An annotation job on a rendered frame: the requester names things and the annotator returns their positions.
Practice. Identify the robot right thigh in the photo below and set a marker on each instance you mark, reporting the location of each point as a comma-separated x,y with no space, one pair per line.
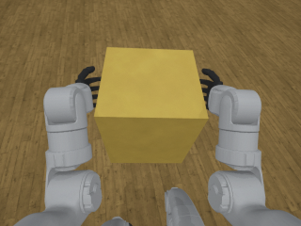
182,209

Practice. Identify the robot left hand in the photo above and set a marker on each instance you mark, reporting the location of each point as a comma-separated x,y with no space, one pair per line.
82,79

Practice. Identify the robot right shin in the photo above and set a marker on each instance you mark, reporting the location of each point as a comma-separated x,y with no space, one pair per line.
169,217

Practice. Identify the robot left forearm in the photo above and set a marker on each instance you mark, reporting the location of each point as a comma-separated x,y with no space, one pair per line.
65,114

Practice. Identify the carton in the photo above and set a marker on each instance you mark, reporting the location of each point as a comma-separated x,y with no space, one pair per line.
150,106

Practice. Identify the robot left upper arm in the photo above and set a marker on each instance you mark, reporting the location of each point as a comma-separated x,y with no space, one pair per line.
70,197

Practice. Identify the robot right hand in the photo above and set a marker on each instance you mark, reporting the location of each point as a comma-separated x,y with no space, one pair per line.
216,81

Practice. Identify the robot right forearm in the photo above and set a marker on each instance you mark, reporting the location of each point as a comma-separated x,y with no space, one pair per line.
239,112

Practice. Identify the robot right upper arm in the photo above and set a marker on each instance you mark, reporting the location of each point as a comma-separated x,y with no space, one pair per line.
239,196

